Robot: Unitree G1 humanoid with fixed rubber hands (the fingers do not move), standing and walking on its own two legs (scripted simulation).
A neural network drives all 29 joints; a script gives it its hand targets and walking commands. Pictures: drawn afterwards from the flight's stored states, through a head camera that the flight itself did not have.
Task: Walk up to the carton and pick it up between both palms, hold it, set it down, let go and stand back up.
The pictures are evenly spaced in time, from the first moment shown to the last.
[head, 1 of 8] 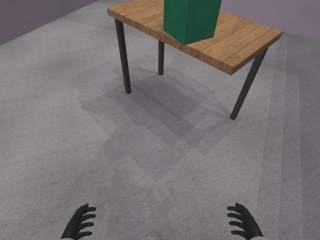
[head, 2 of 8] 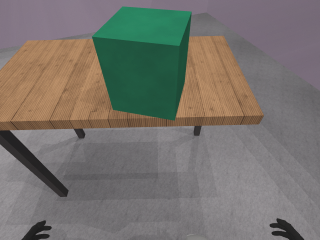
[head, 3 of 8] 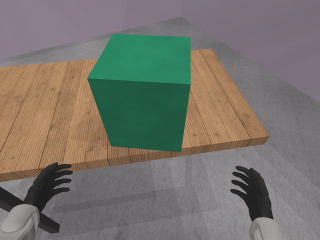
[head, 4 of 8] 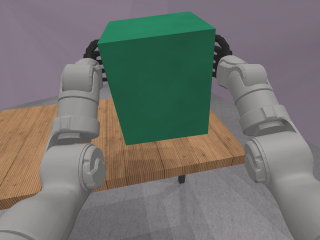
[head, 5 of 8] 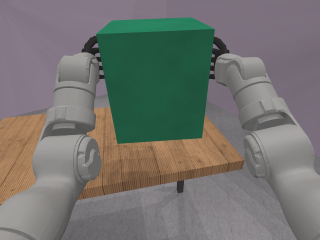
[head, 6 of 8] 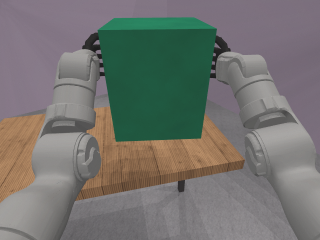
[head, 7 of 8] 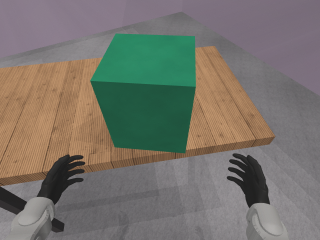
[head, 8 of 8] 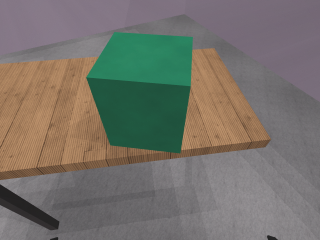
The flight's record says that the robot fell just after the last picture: no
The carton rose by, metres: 0.23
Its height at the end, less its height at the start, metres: +0.00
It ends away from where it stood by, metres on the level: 0.00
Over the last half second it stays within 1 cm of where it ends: yes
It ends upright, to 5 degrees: yes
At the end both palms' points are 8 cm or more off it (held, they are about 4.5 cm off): yes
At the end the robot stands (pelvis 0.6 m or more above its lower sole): yes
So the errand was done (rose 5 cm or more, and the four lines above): yes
